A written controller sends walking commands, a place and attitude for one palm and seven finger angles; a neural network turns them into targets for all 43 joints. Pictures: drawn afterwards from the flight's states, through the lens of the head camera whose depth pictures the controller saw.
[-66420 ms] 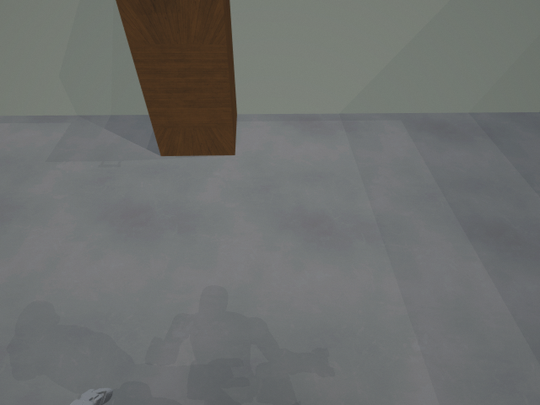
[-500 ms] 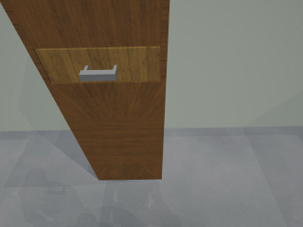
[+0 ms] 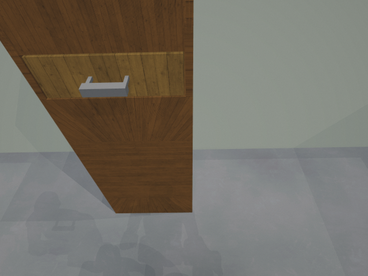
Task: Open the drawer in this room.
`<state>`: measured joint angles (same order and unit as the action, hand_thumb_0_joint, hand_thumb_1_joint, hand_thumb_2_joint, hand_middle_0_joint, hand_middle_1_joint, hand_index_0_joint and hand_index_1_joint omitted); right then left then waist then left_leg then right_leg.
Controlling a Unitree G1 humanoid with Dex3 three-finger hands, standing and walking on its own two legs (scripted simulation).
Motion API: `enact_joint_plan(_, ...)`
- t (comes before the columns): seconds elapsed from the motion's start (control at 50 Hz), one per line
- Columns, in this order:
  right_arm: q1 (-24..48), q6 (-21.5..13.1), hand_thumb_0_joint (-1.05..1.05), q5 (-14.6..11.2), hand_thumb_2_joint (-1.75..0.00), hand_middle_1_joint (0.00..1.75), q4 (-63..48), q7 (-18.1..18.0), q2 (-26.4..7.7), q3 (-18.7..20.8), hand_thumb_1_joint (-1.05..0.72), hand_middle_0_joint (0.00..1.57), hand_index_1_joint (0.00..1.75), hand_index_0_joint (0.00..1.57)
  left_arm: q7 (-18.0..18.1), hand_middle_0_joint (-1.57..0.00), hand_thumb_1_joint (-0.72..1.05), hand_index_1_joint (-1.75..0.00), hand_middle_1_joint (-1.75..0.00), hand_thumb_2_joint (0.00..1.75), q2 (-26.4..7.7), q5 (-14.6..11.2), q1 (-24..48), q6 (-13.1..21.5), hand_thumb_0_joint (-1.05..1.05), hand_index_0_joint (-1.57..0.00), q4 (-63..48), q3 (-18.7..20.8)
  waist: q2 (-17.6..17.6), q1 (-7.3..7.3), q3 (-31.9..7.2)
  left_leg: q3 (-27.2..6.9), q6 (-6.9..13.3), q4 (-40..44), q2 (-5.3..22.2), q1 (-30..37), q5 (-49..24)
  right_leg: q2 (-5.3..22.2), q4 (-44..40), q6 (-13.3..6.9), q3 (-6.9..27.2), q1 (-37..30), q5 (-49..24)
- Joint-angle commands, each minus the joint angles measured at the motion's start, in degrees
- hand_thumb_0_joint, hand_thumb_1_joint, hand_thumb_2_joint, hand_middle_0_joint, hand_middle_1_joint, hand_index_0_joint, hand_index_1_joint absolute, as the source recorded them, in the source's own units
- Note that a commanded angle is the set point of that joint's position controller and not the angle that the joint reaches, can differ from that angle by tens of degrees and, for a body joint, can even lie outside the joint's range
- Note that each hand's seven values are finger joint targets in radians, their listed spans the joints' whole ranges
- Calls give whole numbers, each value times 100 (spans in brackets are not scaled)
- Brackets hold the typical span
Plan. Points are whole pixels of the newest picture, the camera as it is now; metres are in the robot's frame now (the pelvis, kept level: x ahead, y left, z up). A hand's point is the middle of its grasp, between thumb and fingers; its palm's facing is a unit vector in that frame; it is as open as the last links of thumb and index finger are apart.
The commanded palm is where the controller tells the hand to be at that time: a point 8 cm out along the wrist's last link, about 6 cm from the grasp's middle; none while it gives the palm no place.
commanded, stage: raise the hand with hooked fingers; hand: left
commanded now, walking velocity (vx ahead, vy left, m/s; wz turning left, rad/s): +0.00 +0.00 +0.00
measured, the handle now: (106, 84) +0.51 +0.24 +0.14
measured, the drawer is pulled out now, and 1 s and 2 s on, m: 0.00 0.00 0.00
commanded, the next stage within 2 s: move the hooked fingers above the handle in 1.96 s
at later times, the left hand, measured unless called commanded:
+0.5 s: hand (70, 249) +0.16 +0.25 +0.00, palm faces +0.08 -0.10 -0.99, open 9.5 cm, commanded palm +0.16 +0.24 +0.07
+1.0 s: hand (50, 175) +0.25 +0.27 +0.13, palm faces +0.21 -0.08 -0.97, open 12.4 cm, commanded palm +0.22 +0.26 +0.19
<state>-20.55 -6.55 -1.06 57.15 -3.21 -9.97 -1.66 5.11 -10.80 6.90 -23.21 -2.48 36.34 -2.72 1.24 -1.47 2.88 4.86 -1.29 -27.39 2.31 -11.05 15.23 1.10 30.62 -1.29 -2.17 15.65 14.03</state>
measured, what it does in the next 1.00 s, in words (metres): stands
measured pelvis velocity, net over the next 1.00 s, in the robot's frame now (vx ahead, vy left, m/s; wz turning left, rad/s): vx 0.01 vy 0.03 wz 0.02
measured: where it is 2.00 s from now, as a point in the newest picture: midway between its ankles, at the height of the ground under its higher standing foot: outside the picture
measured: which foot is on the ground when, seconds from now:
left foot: down 0.00-1.00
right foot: down 0.00-1.00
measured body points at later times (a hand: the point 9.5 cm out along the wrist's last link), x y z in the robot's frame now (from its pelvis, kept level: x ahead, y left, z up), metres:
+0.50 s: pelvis +0.01 -0.01 -0.03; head +0.03 -0.02 +0.42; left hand +0.15 +0.25 +0.05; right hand +0.30 -0.20 -0.07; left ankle -0.01 +0.14 -0.74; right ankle +0.02 -0.10 -0.74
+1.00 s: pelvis +0.01 +0.03 +0.00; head +0.00 -0.01 +0.45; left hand +0.24 +0.27 +0.18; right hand +0.20 -0.20 -0.11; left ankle -0.01 +0.14 -0.74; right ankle +0.02 -0.10 -0.74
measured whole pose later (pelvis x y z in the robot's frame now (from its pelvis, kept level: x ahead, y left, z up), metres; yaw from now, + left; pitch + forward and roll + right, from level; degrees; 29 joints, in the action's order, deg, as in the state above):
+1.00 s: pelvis +0.01 +0.03 +0.00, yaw +1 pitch -2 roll +0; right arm -8.3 4.2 0.0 37.8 -0.4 -16.1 0.9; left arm 6.9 -27.5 51.5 -8.9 -4.3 -15.0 -0.7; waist 5.6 -5.6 0.7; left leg 3.1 0.8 -27.1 0.0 -9.3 15.7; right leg 3.0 28.0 1.0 -2.5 12.3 13.6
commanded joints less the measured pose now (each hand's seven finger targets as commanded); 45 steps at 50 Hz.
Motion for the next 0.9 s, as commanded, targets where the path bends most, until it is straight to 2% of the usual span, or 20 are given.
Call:
enact_joint_plan(0.0,1301,-1271,0,-273,-90,30,-1760,-356,-824,272,-90,20,30,20,916,-21,78,-37,-37,85,-492,599,716,207,0,-21,-4263,-384,642,108,-436,-348,249,512,-173,-376,97,-34,-289,-56,177,256,252)
enact_joint_plan(0.02,1372,-1276,0,-104,-90,30,-1794,-333,-1022,336,-90,20,30,20,1084,-21,76,-39,-39,84,-984,1166,500,259,0,-21,-4293,26,232,114,-667,-349,280,301,-203,-445,110,-67,-287,-87,216,506,552)
enact_joint_plan(0.04,1428,-1235,0,38,-90,30,-1983,-273,-1039,333,-90,20,30,20,1243,-21,74,-40,-40,83,-1001,1718,292,278,0,-21,-4251,-91,-299,142,-364,-364,299,57,-300,-738,51,-84,-290,-83,221,887,814)
enact_joint_plan(0.06,1439,-1109,0,118,-90,30,-2195,-194,-1041,434,-90,20,30,20,1362,-21,71,-42,-42,82,-1011,2183,-238,177,0,-21,-3875,15,-694,37,-323,-372,300,-134,-382,-912,-41,-62,-385,-90,322,1008,1117)
enact_joint_plan(0.08,1414,-955,0,185,-90,30,-2404,-98,-1010,498,-90,20,30,20,1423,-22,69,-43,-43,81,-953,2655,-704,158,0,-22,-3775,3,-1111,-118,-497,-302,265,-250,-408,-1026,-188,-75,-321,-76,350,955,1244)
enact_joint_plan(0.12,1750,-495,0,350,-90,30,-2751,109,-1000,605,-90,20,30,20,1541,-22,64,-47,-47,79,-818,3520,-2110,98,0,-22,-3416,2,-1625,-503,-357,-261,199,-332,-410,-1507,-327,-88,-253,-120,550,757,916)
enact_joint_plan(0.16,1956,53,0,354,-90,30,-2906,389,-965,631,-90,20,30,20,1523,-22,60,-50,-50,77,-857,4186,-2758,130,0,-22,-3362,129,-1828,-789,-443,-183,161,-396,-382,-1784,-733,-35,-9,-176,761,316,-309)
enact_joint_plan(0.22,2322,454,0,324,-90,30,-3341,639,-942,535,-90,20,30,20,1634,-23,53,-54,-54,74,-1228,4818,-2180,392,0,-23,-4419,279,-1363,-834,-996,-49,189,-539,-418,-1778,-1021,-15,391,-193,800,-7,-1289)
enact_joint_plan(0.3,2201,591,0,493,-90,30,-3450,649,-877,591,-90,20,30,20,2101,-23,43,-60,-60,70,-1896,5424,-710,506,0,-23,-5598,831,23,-594,-1929,-104,269,-934,-526,-1108,-1063,-111,589,-248,1049,369,-1244)
enact_joint_plan(0.34,2155,619,0,590,-90,30,-3468,573,-868,617,-90,20,30,20,2309,-24,39,-63,-63,68,-2104,5473,434,639,0,-24,-6333,880,358,-332,-2280,-205,309,-1243,-533,-505,-1063,-85,542,-255,1127,945,-833)
enact_joint_plan(0.36,2117,598,0,634,-90,30,-3429,506,-868,611,-90,20,30,20,2390,-24,36,-64,-64,67,-2265,5433,1067,731,0,-24,-6696,915,292,-169,-2185,-288,339,-1419,-542,-343,-914,-70,425,-223,1181,1241,-462)
enact_joint_plan(0.42,2028,474,0,611,-90,30,-3361,422,-882,601,-90,20,30,20,2361,-24,29,-69,-69,64,-2073,5171,1171,982,0,-24,-6598,699,496,-15,-2083,-347,369,-1528,-490,-25,-781,-61,390,-201,932,1586,-243)
enact_joint_plan(0.46,2126,495,0,644,-90,30,-3332,431,-871,543,-90,20,30,20,2231,-25,25,-72,-72,62,-2084,5119,1310,997,0,-25,-6363,673,189,40,-1802,-407,369,-1535,-479,-154,-797,-71,355,-182,882,1587,-339)
enact_joint_plan(0.48,2179,527,0,642,-90,30,-3294,439,-867,526,-90,20,30,20,2137,-25,22,-74,-74,61,-2055,5110,1293,900,0,-25,-6102,643,60,30,-1699,-388,366,-1430,-462,-264,-798,-69,342,-147,766,1409,-485)
enact_joint_plan(0.56,2523,817,0,367,-90,30,-3362,438,-837,426,-90,20,30,20,1477,-25,13,-80,-80,57,-1977,4903,359,-117,0,-25,-5411,673,-1,-392,-1532,-294,258,-683,-350,-742,-1181,-117,256,-119,406,132,-1257)
enact_joint_plan(0.64,2592,973,0,172,-90,30,-3481,429,-845,268,-90,20,30,20,691,-26,4,-86,-86,53,-2105,4549,237,-669,0,-26,-5798,621,-439,-501,-1263,-251,242,-118,-272,-711,-1481,-56,66,-20,240,-728,-1626)
enact_joint_plan(0.66,2665,988,0,142,-90,30,-3496,412,-872,230,-90,20,30,20,566,-26,1,-87,-87,52,-2272,4494,155,-717,0,-26,-5780,818,-506,-552,-1172,-240,234,-8,-250,-697,-1456,-60,-26,-16,256,-873,-1548)
enact_joint_plan(0.72,2537,1006,0,168,-90,30,-3462,385,-897,205,-90,20,30,20,395,-27,-6,-92,-92,49,-2496,4611,834,-616,0,-27,-6261,916,-249,-540,-1236,-252,257,226,-204,-446,-1508,-55,-184,-12,168,-949,-1377)
enact_joint_plan(0.82,2348,780,0,185,-90,30,-3290,298,-913,301,-90,20,30,20,566,-28,-17,-99,-99,44,-2605,4571,1904,-68,0,-28,-6785,998,426,-475,-1550,-366,258,347,-218,158,-1564,-81,-384,-65,93,-889,-1064)
enact_joint_plan(0.88,2332,686,0,140,-90,30,-3105,280,-911,346,-90,20,30,20,569,-28,-24,-103,-103,41,-2620,4506,2393,35,0,-28,-6630,945,444,-401,-1454,-425,226,404,-228,306,-1599,-80,-477,-74,34,-791,-929)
